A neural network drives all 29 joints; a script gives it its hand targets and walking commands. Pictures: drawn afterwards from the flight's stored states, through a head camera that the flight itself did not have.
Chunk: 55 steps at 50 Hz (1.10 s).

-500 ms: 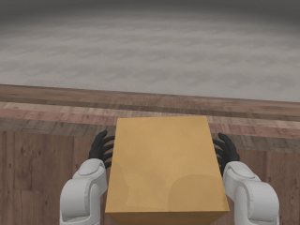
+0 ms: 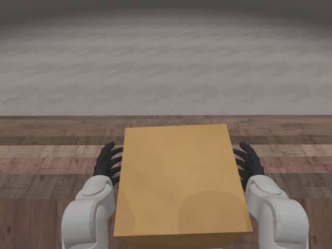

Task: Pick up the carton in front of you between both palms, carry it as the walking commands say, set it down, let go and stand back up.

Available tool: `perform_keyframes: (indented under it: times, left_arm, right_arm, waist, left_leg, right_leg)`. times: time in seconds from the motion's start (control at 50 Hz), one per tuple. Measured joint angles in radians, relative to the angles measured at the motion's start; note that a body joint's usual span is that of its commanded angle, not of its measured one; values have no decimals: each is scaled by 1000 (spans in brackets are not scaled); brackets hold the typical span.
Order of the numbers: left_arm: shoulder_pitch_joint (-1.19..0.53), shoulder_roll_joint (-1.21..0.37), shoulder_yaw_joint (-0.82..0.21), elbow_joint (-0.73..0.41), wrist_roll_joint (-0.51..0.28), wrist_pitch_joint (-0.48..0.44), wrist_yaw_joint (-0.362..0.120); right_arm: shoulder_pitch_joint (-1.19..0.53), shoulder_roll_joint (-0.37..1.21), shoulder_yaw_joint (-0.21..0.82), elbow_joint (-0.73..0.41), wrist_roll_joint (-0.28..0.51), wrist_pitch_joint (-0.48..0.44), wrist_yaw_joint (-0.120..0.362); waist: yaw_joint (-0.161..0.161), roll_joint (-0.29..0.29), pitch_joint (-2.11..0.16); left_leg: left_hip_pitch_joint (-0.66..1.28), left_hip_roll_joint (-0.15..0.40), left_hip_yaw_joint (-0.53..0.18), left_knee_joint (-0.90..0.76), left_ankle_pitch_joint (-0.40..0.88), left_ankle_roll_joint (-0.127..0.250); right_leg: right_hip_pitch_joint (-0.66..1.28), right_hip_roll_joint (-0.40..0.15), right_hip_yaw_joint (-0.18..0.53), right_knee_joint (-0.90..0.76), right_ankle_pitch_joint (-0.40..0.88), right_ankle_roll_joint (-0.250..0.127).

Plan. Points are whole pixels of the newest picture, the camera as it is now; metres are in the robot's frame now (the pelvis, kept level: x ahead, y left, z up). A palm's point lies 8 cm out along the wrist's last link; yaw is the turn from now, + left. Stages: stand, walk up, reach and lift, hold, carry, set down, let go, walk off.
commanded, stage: carry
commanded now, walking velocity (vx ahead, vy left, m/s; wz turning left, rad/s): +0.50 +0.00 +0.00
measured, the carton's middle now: (177, 193) +0.24 +0.00 +0.03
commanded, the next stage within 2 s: none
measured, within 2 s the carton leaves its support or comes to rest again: neither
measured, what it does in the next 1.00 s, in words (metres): walks ahead: right foot, then left foot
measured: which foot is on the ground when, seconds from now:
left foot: down 0.00-0.10, up 0.12-0.54, down 0.56-1.00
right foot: up 0.00-0.06, down 0.08-0.58, up 0.60-1.00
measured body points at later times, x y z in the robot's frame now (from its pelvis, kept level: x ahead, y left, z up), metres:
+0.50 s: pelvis +0.30 -0.02 -0.01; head +0.33 -0.02 +0.44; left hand +0.65 +0.14 +0.10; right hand +0.65 -0.17 +0.09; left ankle +0.44 +0.10 -0.70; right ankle +0.20 -0.09 -0.73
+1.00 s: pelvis +0.63 -0.01 -0.08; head +0.63 +0.01 +0.37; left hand +0.96 +0.15 +0.03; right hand +0.96 -0.16 +0.04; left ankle +0.46 +0.06 -0.73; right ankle +0.78 -0.08 -0.79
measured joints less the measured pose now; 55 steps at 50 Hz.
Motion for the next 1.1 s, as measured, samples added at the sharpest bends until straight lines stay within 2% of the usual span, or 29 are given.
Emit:
perform_keyframes:
  times: [0.06, 0.08, 0.1, 0.16, 0.18, 0.22, 0.28, 0.36, 0.44, 0.52, 0.56, 0.58, 0.62, 0.66, 0.7, 0.76, 0.8, 0.84, 0.88, 0.96, 1.0, 1.02, 1.04, 1.06, 1.08, 1.1]
  left_arm:
    - [-52, 3, 16, 39, -11, 0, 6]
    - [-81, 3, 21, 66, -14, -3, 6]
    - [-113, 2, 21, 107, -13, -13, 15]
    - [-196, -6, 49, 222, -12, -33, 23]
    - [-213, -8, 63, 248, -13, -40, 23]
    - [-241, -13, 96, 293, -18, -63, 23]
    - [-295, -13, 136, 365, -26, -109, 20]
    - [-383, 7, 160, 459, -30, -161, 15]
    - [-466, 18, 169, 519, -20, -189, 16]
    - [-514, 17, 177, 527, -14, -190, 26]
    - [-517, 25, 190, 505, -16, -176, 28]
    - [-521, 39, 195, 495, -25, -171, 28]
    - [-513, 51, 198, 485, -37, -168, 28]
    - [-487, 29, 211, 461, -30, -154, 29]
    - [-463, -7, 225, 428, -14, -141, 25]
    - [-437, -36, 226, 374, 1, -141, 18]
    - [-427, -35, 216, 346, 2, -148, 17]
    - [-418, -26, 206, 330, 2, -154, 16]
    - [-406, -15, 204, 320, 1, -151, 14]
    - [-401, -2, 198, 351, 12, -131, 9]
    - [-408, -3, 191, 396, 24, -124, 10]
    - [-418, -5, 184, 430, 31, -124, 11]
    - [-436, -8, 175, 469, 37, -123, 12]
    - [-463, -12, 164, 507, 40, -120, 13]
    - [-480, -13, 156, 535, 41, -123, 23]
    - [-487, -1, 150, 553, 31, -126, 37]
  right_arm:
    - [-41, -2, -14, 25, -7, 3, -1]
    - [-57, -3, -25, 36, -9, 1, -3]
    - [-80, -9, -36, 59, -10, -3, -7]
    - [-149, -23, -71, 152, -7, -14, -9]
    - [-169, -16, -83, 179, -10, -20, -9]
    - [-207, 9, -113, 229, -21, -40, -9]
    - [-264, 24, -143, 299, -35, -86, -8]
    - [-341, 19, -171, 381, -45, -141, -9]
    - [-416, -10, -191, 433, -35, -167, -20]
    - [-466, -32, -204, 451, -15, -169, -26]
    - [-494, -28, -200, 466, -14, -168, -24]
    - [-507, -19, -197, 474, -15, -174, -22]
    - [-509, -14, -187, 470, -10, -171, -26]
    - [-485, -11, -180, 457, 1, -159, -33]
    - [-454, -13, -178, 434, 18, -150, -34]
    - [-431, -14, -178, 397, 42, -153, -34]
    - [-434, -15, -175, 380, 46, -160, -31]
    - [-439, -13, -169, 373, 40, -167, -26]
    - [-443, -6, -159, 382, 25, -169, -15]
    - [-434, -6, -148, 417, 2, -159, -9]
    - [-431, -15, -156, 446, -1, -147, -9]
    - [-426, -22, -165, 458, -1, -140, -8]
    - [-417, -30, -178, 463, 1, -133, -8]
    - [-408, -40, -195, 461, 1, -127, -11]
    - [-412, -48, -209, 472, -4, -128, -17]
    - [-427, -48, -217, 496, -11, -134, -27]
  waist:
    - [6, 15, 19]
    - [15, 20, 26]
    - [30, 34, 35]
    - [71, 31, 73]
    - [78, 26, 85]
    - [83, 18, 101]
    - [83, 8, 109]
    - [68, -3, 104]
    - [58, -6, 103]
    - [50, -6, 106]
    - [26, -8, 110]
    - [-3, -27, 120]
    - [-44, -36, 143]
    - [-63, -17, 162]
    - [-70, -2, 177]
    - [-67, 7, 191]
    - [-60, 8, 193]
    - [-50, 8, 183]
    - [-54, 1, 163]
    - [-61, -43, 108]
    - [-39, -51, 76]
    - [-14, -49, 63]
    - [24, -52, 55]
    - [71, -64, 49]
    - [109, -58, 39]
    - [136, -49, 36]
  left_leg:
    - [51, 18, -13, 88, -105, -25]
    - [38, 33, -11, 187, -150, -27]
    - [-15, 59, -19, 346, -135, -22]
    - [-274, 21, -143, 882, -80, 3]
    - [-353, 11, -158, 985, -56, 16]
    - [-487, 12, -166, 1056, -1, 36]
    - [-633, 29, -164, 1010, 62, 47]
    - [-744, 57, -151, 857, 143, 38]
    - [-751, 59, -129, 613, 226, 40]
    - [-665, 16, -77, 389, 294, 62]
    - [-575, -15, -41, 312, 289, 74]
    - [-566, -31, -34, 343, 229, 80]
    - [-559, -51, -36, 402, 154, 91]
    - [-523, -55, -44, 398, 130, 92]
    - [-483, -55, -50, 382, 100, 97]
    - [-430, -54, -56, 372, 49, 97]
    - [-401, -51, -61, 385, 7, 92]
    - [-376, -46, -67, 420, -52, 83]
    - [-347, -47, -76, 467, -123, 72]
    - [-278, -64, -88, 607, -308, 52]
    - [-239, -60, -76, 714, -428, 41]
    - [-227, -45, -58, 804, -434, 34]
    - [-233, -28, -39, 941, -381, 40]
    - [-276, -20, -35, 1140, -326, 44]
    - [-347, -23, -69, 1330, -319, 36]
    - [-422, -37, -113, 1436, -304, 31]
  right_leg:
    - [64, 34, -38, -63, -9, -26]
    - [97, 48, -47, -77, -11, -41]
    - [93, 56, -54, -27, -29, -67]
    - [114, 58, -52, 33, -121, -89]
    - [136, 59, -49, 15, -126, -81]
    - [184, 64, -43, -29, -136, -78]
    - [253, 68, -33, -86, -157, -79]
    - [332, 72, -16, -124, -205, -70]
    - [402, 73, 1, -125, -277, -51]
    - [479, 75, 12, -101, -371, -23]
    - [479, 61, 3, 19, -429, -14]
    - [437, 37, 13, 159, -403, -15]
    - [301, 60, 109, 503, -391, -3]
    - [181, 96, 165, 707, -378, -8]
    - [90, 98, 184, 717, -345, -12]
    - [4, 73, 195, 562, -328, -5]
    - [-37, 61, 189, 484, -259, -5]
    - [-76, 55, 174, 485, -160, -10]
    - [-89, 52, 161, 416, -15, -6]
    - [-13, 49, 130, 44, 431, 9]
    - [53, 63, 90, -37, 546, 3]
    - [98, 74, 63, -22, 546, -9]
    - [166, 82, 35, -29, 521, -30]
    - [248, 87, 22, -46, 424, -68]
    - [298, 108, 24, -15, 169, -97]
    - [325, 133, 39, 16, -47, -111]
